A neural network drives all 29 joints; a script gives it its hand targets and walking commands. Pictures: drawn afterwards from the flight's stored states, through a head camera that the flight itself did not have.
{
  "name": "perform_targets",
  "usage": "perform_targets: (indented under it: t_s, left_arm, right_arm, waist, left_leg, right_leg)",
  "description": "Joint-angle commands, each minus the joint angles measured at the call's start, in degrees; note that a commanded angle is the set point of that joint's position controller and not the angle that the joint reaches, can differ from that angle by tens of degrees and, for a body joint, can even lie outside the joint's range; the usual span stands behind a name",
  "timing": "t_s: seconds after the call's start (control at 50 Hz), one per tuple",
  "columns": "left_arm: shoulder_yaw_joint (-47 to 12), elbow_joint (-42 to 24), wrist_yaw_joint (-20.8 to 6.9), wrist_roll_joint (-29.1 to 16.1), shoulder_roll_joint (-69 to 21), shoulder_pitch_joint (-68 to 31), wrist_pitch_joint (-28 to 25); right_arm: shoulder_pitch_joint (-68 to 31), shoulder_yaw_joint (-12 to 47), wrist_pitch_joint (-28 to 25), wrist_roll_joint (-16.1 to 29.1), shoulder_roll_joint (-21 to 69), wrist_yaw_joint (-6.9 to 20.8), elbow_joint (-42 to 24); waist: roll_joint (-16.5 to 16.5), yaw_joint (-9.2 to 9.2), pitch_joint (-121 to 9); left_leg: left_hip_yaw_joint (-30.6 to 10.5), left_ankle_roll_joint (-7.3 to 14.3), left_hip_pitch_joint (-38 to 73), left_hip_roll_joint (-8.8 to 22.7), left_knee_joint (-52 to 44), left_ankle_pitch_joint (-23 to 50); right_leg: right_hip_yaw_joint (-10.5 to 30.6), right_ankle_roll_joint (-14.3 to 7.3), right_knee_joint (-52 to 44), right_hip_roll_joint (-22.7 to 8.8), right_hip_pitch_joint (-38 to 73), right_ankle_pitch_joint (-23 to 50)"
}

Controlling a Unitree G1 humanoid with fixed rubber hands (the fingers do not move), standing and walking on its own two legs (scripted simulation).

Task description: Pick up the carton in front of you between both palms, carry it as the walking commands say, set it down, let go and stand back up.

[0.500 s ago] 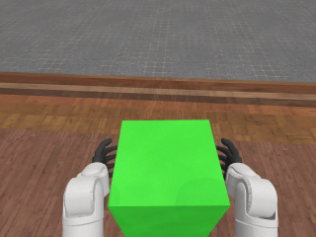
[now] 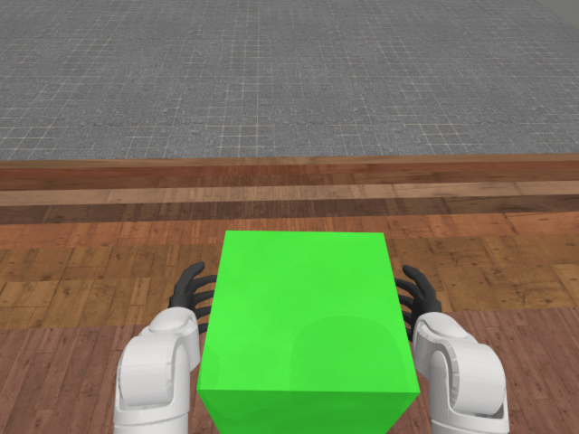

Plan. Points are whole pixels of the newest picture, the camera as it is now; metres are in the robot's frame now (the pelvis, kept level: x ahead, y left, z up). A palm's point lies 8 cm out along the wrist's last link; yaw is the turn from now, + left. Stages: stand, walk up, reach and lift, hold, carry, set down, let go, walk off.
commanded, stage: carry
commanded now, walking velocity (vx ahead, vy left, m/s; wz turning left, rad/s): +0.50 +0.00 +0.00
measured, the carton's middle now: (302, 344) +0.26 -0.01 -0.01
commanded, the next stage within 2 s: none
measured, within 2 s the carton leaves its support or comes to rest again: neither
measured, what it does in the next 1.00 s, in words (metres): walks ahead: right foot, then left foot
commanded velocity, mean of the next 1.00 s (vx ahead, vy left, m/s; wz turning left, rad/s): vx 0.50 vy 0.00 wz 0.00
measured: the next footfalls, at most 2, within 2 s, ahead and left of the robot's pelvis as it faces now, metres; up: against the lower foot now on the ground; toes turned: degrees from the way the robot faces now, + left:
right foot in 0.28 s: +0.38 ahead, -0.10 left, +0.00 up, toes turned -6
left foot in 0.72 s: +0.58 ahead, +0.06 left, +0.00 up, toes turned +5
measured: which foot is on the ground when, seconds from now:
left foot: down 0.00-0.28, up 0.30-0.70, down 0.72-1.00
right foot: up 0.00-0.26, down 0.28-0.74, up 0.76-1.00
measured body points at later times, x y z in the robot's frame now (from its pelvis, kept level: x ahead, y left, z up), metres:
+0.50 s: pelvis +0.31 -0.05 -0.01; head +0.37 -0.06 +0.43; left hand +0.66 +0.13 +0.08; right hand +0.69 -0.17 +0.08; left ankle +0.29 +0.09 -0.65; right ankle +0.34 -0.10 -0.75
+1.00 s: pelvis +0.61 -0.02 -0.04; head +0.69 -0.02 +0.41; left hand +1.00 +0.11 +0.05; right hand +0.99 -0.19 +0.06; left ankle +0.54 +0.05 -0.74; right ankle +0.70 -0.15 -0.71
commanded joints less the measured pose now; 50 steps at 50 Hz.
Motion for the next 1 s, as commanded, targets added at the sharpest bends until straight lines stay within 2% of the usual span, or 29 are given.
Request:
perform_targets:
  t_s: [0.0, 0.06, 0.16, 0.2, 0.22, 0.24, 0.26, 0.28, 0.3, 0.32, 0.36, 0.38, 0.46, 0.56, 0.6, 0.64, 0.66, 0.68, 0.7, 0.72, 0.74, 0.76, 0.8, 0.84, 0.86, 0.9, 0.92, 0.94, 0.98]
  left_arm:
    - [-42.68, -5.97, -13.89, -22.34, -55.68, -24.84, -2.74]
    - [-43.36, -7.19, -13.2, -22.42, -53.13, -26.39, -2.65]
    - [-43.07, -6.7, -12.54, -24.34, -45.3, -35.95, -0.71]
    - [-41.21, -3.59, -12.11, -24.39, -41.91, -39.68, 0.07]
    - [-39.87, -1.13, -11.91, -24.25, -40.66, -40.71, 0.35]
    - [-38.47, 1.24, -11.71, -24.19, -39.43, -42.26, 0.56]
    - [-37.05, 3.42, -11.62, -24.27, -38.74, -43.9, 0.86]
    - [-35.15, 5.46, -11.58, -24.01, -36.56, -45.98, 0.98]
    - [-35.39, 6.79, -11.57, -25.48, -38.43, -49.02, 1.25]
    - [-35.41, 7.17, -11.74, -26.94, -40.43, -52.04, 1.25]
    - [-36.12, 7.23, -12.32, -29.77, -45.76, -59.89, 0.63]
    - [-36.51, 7.31, -12.59, -31.03, -48.25, -63.7, 0.25]
    - [-35.88, 8.27, -13.04, -33.4, -53.07, -71.94, -0.53]
    - [-32.97, 12.7, -12.88, -31.28, -53.78, -71.04, 0.14]
    - [-32.08, 13.88, -12.89, -29.94, -53.94, -69.47, 0.4]
    - [-31.8, 15.24, -12.89, -28.36, -54.18, -66.86, 0.44]
    - [-32.23, 15.98, -12.88, -28.01, -54.66, -66.89, 0.32]
    - [-32.57, 16.08, -12.81, -27.94, -54.86, -66.81, 0.19]
    - [-33.12, 16.04, -12.72, -27.83, -55.01, -67.81, 0.0]
    - [-33.46, 15.95, -12.53, -27.53, -55.1, -68.62, -0.1]
    - [-33.33, 16.33, -12.18, -26.75, -55.76, -67.12, 0.05]
    - [-32.27, 15.87, -11.58, -25.24, -54.3, -66.83, -0.28]
    - [-31.38, 12.96, -10.21, -23.95, -53.43, -70.27, -1.15]
    - [-30.86, 10.74, -9.05, -23.27, -52.43, -71.15, -1.75]
    - [-30.72, 10.01, -8.53, -22.74, -51.88, -70.54, -1.92]
    - [-31.01, 8.81, -7.87, -22.56, -50.95, -69.34, -1.89]
    - [-31.2, 8.46, -7.64, -22.49, -50.81, -68.41, -1.81]
    - [-31.27, 8.44, -7.49, -21.46, -49.73, -66.02, -1.5]
    - [-30.69, 10.24, -7.62, -20.08, -47.82, -64.16, -1.14]
  right_arm:
    - [-26.64, 42.88, -1.1, 24.91, 55.49, 16.08, -7.01]
    - [-26.58, 42.66, -1.0, 24.49, 52.17, 16.06, -7.03]
    - [-33.66, 41.41, 0.16, 23.97, 44.32, 14.29, -5.62]
    - [-38.91, 40.82, 0.79, 23.91, 41.09, 13.38, -3.37]
    - [-41.77, 40.29, 1.2, 23.89, 39.81, 12.93, -1.78]
    - [-44.15, 39.67, 1.7, 24.03, 38.86, 12.5, -0.05]
    - [-47.89, 38.79, 2.05, 24.28, 38.1, 12.1, 1.58]
    - [-49.81, 38.45, 2.73, 24.64, 40.09, 11.75, 3.33]
    - [-52.39, 37.07, 2.91, 24.95, 40.3, 11.36, 5.51]
    - [-55.13, 36.54, 2.9, 25.53, 42.38, 11.03, 6.92]
    - [-59.03, 35.23, 2.32, 25.73, 46.02, 10.6, 9.35]
    - [-61.15, 34.88, 1.95, 25.54, 48.03, 10.42, 10.31]
    - [-66.6, 33.84, 0.58, 25.25, 52.5, 9.54, 12.82]
    - [-67.84, 32.52, 0.71, 24.32, 54.08, 8.81, 14.98]
    - [-67.16, 32.02, 1.03, 23.74, 54.57, 9.0, 15.5]
    - [-66.31, 32.29, 1.24, 23.51, 54.93, 9.56, 15.81]
    - [-66.78, 32.9, 1.22, 23.56, 55.39, 9.98, 16.04]
    - [-66.06, 32.89, 1.11, 23.79, 55.53, 10.49, 16.48]
    - [-65.48, 32.79, 0.93, 23.91, 55.45, 10.97, 16.84]
    - [-65.44, 32.62, 0.74, 24.3, 54.35, 11.47, 17.16]
    - [-65.2, 32.27, 0.56, 25.01, 53.94, 11.98, 18.41]
    - [-66.59, 33.27, 0.31, 26.92, 55.77, 12.67, 18.12]
    - [-73.07, 35.65, -0.6, 30.58, 59.68, 13.75, 13.95]
    - [-78.23, 37.52, -1.03, 33.85, 60.51, 13.9, 9.96]
    - [-79.21, 38.0, -1.07, 34.73, 60.45, 13.71, 8.58]
    - [-78.35, 37.93, -0.92, 34.84, 59.37, 13.13, 6.94]
    - [-76.83, 37.9, -0.69, 34.55, 58.65, 12.87, 7.0]
    - [-73.51, 37.14, -0.36, 34.24, 57.93, 12.64, 7.86]
    - [-69.72, 36.11, -0.19, 32.41, 55.89, 12.63, 11.02]
  waist:
    - [6.96, 1.01, -18.94]
    - [8.27, 0.9, -15.31]
    - [9.28, -1.24, -10.75]
    - [9.28, 0.2, -11.02]
    - [8.3, 2.55, -13.51]
    - [4.78, 5.05, -17.55]
    - [-2.36, 7.53, -21.56]
    - [-16.58, 5.09, -24.42]
    - [-17.63, 6.14, -24.67]
    - [-14.3, 5.9, -24.12]
    - [-3.66, 4.6, -23.6]
    - [-2.91, 4.31, -24.49]
    - [-4.71, 3.8, -25.56]
    - [-5.35, 5.37, -24.18]
    - [-5.91, 5.28, -22.72]
    - [-9.47, 4.82, -22.79]
    - [-10.12, 2.02, -25.56]
    - [-8.99, -1.17, -27.15]
    - [-5.0, -5.61, -27.03]
    - [7.24, -6.94, -28.87]
    - [20.57, -3.48, -32.35]
    - [17.7, -4.65, -31.83]
    - [6.0, -4.66, -26.92]
    - [2.37, -3.06, -26.26]
    - [2.27, -2.76, -25.7]
    - [4.28, -3.97, -26.55]
    - [6.48, -3.77, -28.54]
    - [5.04, -5.94, -27.82]
    - [5.76, -8.18, -26.64]
  left_leg:
    - [-13.92, 3.82, 20.24, 14.92, -8.98, 15.57]
    - [-9.68, 3.35, 20.3, 12.38, -8.24, 18.94]
    - [-7.17, 2.85, 18.88, 11.77, -5.34, 22.12]
    - [-5.68, 1.83, 18.01, 11.97, -0.13, 29.19]
    - [-3.32, 0.58, 16.12, 10.61, 7.45, 34.55]
    - [-0.58, -1.13, 12.78, 7.46, 19.28, 33.57]
    - [-1.8, -2.39, 3.22, 5.56, 33.85, 19.18]
    - [-5.55, -4.58, -14.35, -3.61, 48.56, -8.83]
    - [-13.18, -3.26, -21.81, -4.46, 58.46, -17.7]
    - [-15.84, -1.63, -24.18, -1.36, 62.01, -16.12]
    - [-15.95, -0.73, -25.23, 1.64, 59.29, -12.4]
    - [-15.75, -0.89, -23.66, 2.29, 56.16, -10.46]
    - [-13.22, -1.82, -25.11, 1.82, 48.02, -7.84]
    - [-10.53, -2.03, -29.96, 0.99, 32.19, -1.27]
    - [-6.9, -2.17, -19.9, -2.57, 17.11, 6.94]
    - [-4.12, -0.58, -13.62, -4.77, 15.44, 4.73]
    - [-3.8, 1.15, -7.37, -4.51, 20.4, 12.06]
    - [-3.72, 1.94, -1.54, -5.64, 16.63, 11.65]
    - [-4.22, 1.59, 6.44, -5.3, 9.65, 16.2]
    - [-18.69, 3.97, 20.1, 3.59, 11.08, 33.35]
    - [-38.31, 13.35, 33.28, 13.81, 9.0, 39.03]
    - [-41.25, 16.33, 36.73, 15.98, 9.94, 28.54]
    - [-37.14, 13.52, 30.11, 14.16, 11.2, 22.9]
    - [-35.36, 11.57, 22.68, 13.46, 10.2, 17.48]
    - [-34.47, 11.71, 19.7, 13.58, 9.29, 16.54]
    - [-30.61, 10.94, 18.34, 12.68, 9.73, 25.15]
    - [-28.12, 9.72, 20.64, 12.22, 14.12, 30.91]
    - [-25.26, 7.79, 27.5, 7.84, 20.66, 24.34]
    - [-26.13, 7.86, 30.9, 6.31, 23.48, 25.7]
  right_leg:
    - [-1.15, 0.81, -7.65, -0.75, -6.45, 3.7]
    - [-3.94, 1.06, -17.59, 0.15, -7.19, 8.5]
    - [-6.72, -1.8, -26.27, 2.49, -4.16, 14.33]
    - [-7.65, -3.56, -27.47, 3.79, 1.54, 13.43]
    - [-9.39, -3.88, -29.09, 5.89, 9.57, 13.4]
    - [-11.57, -3.53, -31.37, 8.43, 20.59, 10.95]
    - [-0.51, -3.76, -32.84, 0.47, 31.3, 5.06]
    - [31.73, -11.78, -40.84, -15.65, 41.19, 1.64]
    - [38.29, -15.27, -45.47, -17.68, 43.18, 2.41]
    - [32.32, -14.7, -42.67, -16.53, 41.76, 9.18]
    - [22.48, -11.81, -38.82, -13.76, 36.89, 20.5]
    - [19.0, -10.67, -38.82, -12.67, 34.82, 21.24]
    - [12.01, -11.13, -37.36, -10.62, 34.33, 27.36]
    - [8.24, -11.36, -34.2, -8.22, 38.81, 38.03]
    - [1.74, -9.2, -34.06, -3.41, 33.57, 40.6]
    - [-0.25, -8.75, -31.7, -4.29, 32.81, 47.54]
    - [-3.03, -7.55, -24.54, -5.19, 31.47, 55.37]
    - [-4.88, -5.94, -17.09, -4.12, 28.99, 58.52]
    - [-6.25, -4.28, -6.29, -1.93, 24.15, 53.27]
    - [-3.31, -2.8, 7.33, 3.5, 9.67, 27.77]
    - [1.49, -0.92, 20.04, 11.8, -8.59, -11.53]
    - [6.62, -1.21, 23.51, 9.08, -18.08, -14.43]
    - [8.51, -2.4, 17.31, 5.53, -21.77, -10.96]
    - [8.26, -1.89, 6.73, 4.12, -16.52, -9.95]
    - [7.46, -1.35, 1.87, 4.2, -14.25, -11.81]
    - [4.03, -1.02, -5.19, 5.61, -10.49, -5.05]
    - [3.17, -1.29, -1.0, 5.25, -9.85, 7.03]
    - [4.79, -1.4, -7.95, 4.17, -18.37, 18.05]
    - [2.48, -1.04, -13.53, 5.38, -22.09, 22.62]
